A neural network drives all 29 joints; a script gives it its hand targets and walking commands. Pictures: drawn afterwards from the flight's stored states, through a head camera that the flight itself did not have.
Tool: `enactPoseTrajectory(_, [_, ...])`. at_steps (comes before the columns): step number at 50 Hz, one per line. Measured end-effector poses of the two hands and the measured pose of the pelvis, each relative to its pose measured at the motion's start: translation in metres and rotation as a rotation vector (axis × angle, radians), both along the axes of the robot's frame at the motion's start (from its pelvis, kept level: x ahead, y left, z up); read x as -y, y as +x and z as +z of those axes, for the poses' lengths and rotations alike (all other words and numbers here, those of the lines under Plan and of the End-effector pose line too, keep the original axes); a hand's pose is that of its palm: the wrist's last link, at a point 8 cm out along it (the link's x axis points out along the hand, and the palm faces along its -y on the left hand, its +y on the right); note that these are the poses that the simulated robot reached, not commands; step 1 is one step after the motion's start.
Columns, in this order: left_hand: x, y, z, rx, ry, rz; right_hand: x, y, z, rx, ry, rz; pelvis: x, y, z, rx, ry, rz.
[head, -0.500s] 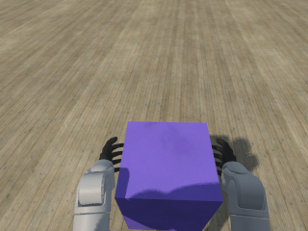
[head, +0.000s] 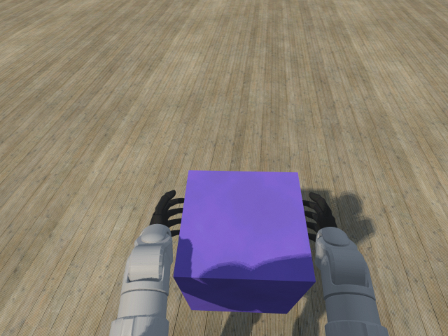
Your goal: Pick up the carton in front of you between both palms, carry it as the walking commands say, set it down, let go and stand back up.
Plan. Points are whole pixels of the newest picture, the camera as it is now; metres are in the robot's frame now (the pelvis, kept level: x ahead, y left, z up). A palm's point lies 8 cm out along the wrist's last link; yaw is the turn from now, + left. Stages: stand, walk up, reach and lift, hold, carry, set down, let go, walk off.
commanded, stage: carry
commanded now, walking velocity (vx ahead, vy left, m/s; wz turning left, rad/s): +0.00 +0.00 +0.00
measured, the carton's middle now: (240, 246) +0.30 +0.00 -0.04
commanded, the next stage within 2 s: hold in 0.16 s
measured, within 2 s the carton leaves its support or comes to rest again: neither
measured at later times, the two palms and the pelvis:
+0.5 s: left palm (179, 230) +0.29 +0.11 +0.04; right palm (353, 260) +0.24 -0.18 +0.05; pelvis -0.02 +0.01 +0.01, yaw -9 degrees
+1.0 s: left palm (172, 216) +0.32 +0.13 +0.04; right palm (335, 245) +0.26 -0.16 +0.04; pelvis -0.01 +0.04 +0.00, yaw -12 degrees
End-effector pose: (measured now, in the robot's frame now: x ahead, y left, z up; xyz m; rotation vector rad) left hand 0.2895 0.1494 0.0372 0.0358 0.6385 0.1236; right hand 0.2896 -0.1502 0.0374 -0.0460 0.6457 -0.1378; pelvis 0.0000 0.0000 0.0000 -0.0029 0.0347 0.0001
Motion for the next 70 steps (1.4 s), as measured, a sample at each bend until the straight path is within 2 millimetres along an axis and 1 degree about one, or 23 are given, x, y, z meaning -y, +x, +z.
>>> enactPoseTrajectory(3, [0.001,-0.002,0.002,0.002,-0.001,0.002,0.001,-0.002,0.002,0.002,0.001,-0.001,0.001,0.0,0.0,-0.001,0.001,0.0])
enactPoseTrajectory(8, [0.002,-0.007,0.0,-0.017,0.001,0.002,0.002,-0.006,0.0,-0.017,-0.001,0.003,0.002,0.0,-0.001,0.001,0.002,-0.001])
enactPoseTrajectory(11, [0.004,-0.013,0.0,-0.026,0.002,-0.001,0.004,-0.013,0.0,-0.028,-0.012,0.009,0.003,-0.003,0.004,0.059,0.009,-0.033])
enactPoseTrajectory(14, [0.013,-0.015,0.0,-0.031,0.01,-0.04,0.012,-0.024,0.001,-0.033,-0.021,-0.018,0.002,-0.006,0.008,0.098,0.004,-0.077])
enactPoseTrajectory(19, [0.032,-0.009,0.002,-0.027,0.011,-0.13,0.03,-0.045,0.003,-0.03,-0.019,-0.109,-0.004,-0.012,0.01,0.132,-0.006,-0.119])
enactPoseTrajectory(21, [0.036,-0.006,0.004,-0.022,0.01,-0.155,0.033,-0.05,0.006,-0.025,-0.017,-0.136,-0.007,-0.014,0.01,0.141,-0.006,-0.133])
enactPoseTrajectory(24, [0.037,-0.005,0.007,-0.016,0.008,-0.175,0.033,-0.054,0.008,-0.02,-0.016,-0.158,-0.012,-0.016,0.01,0.153,-0.007,-0.153])
enactPoseTrajectory(31, [0.025,-0.003,0.009,-0.016,-0.004,-0.178,0.021,-0.054,0.012,-0.021,-0.022,-0.165,-0.026,-0.019,0.009,0.166,-0.01,-0.176])
enactPoseTrajectory(40, [0.015,0.006,0.012,-0.016,-0.021,-0.187,0.01,-0.05,0.016,-0.021,-0.021,-0.18,-0.041,-0.015,0.009,0.165,-0.013,-0.193])
enactPoseTrajectory(44, [0.015,0.014,0.012,-0.02,-0.033,-0.182,0.01,-0.044,0.015,-0.025,-0.015,-0.188,-0.044,-0.013,0.009,0.164,-0.011,-0.197])
enactPoseTrajectory(48, [0.016,0.025,0.006,-0.035,-0.061,-0.156,0.01,-0.032,0.009,-0.037,-0.005,-0.195,-0.044,-0.012,0.006,0.15,-0.006,-0.201])
enactPoseTrajectory(52, [0.018,0.037,-0.009,-0.057,-0.073,-0.132,0.012,-0.017,-0.006,-0.057,-0.001,-0.183,-0.042,-0.013,0.001,0.113,0.001,-0.204])
enactPoseTrajectory(56, [0.018,0.045,-0.037,-0.077,-0.058,-0.122,0.013,-0.002,-0.033,-0.08,-0.014,-0.156,-0.038,-0.017,-0.005,0.032,0.01,-0.2])
enactPoseTrajectory(59, [0.017,0.048,-0.068,-0.081,-0.037,-0.12,0.013,0.006,-0.063,-0.088,-0.026,-0.129,-0.033,-0.022,-0.012,-0.06,0.013,-0.194])
enactPoseTrajectory(63, [0.014,0.049,-0.115,-0.073,-0.017,-0.112,0.012,0.013,-0.111,-0.082,-0.023,-0.11,-0.027,-0.03,-0.025,-0.2,0.016,-0.183])
enactPoseTrajectory(67, [0.014,0.051,-0.159,-0.053,-0.023,-0.096,0.012,0.019,-0.155,-0.061,-0.004,-0.111,-0.021,-0.037,-0.045,-0.345,0.023,-0.182])
enactPoseTrajectory(70, [0.014,0.056,-0.183,-0.026,-0.034,-0.085,0.012,0.026,-0.18,-0.032,0.016,-0.12,-0.018,-0.041,-0.063,-0.44,0.03,-0.188])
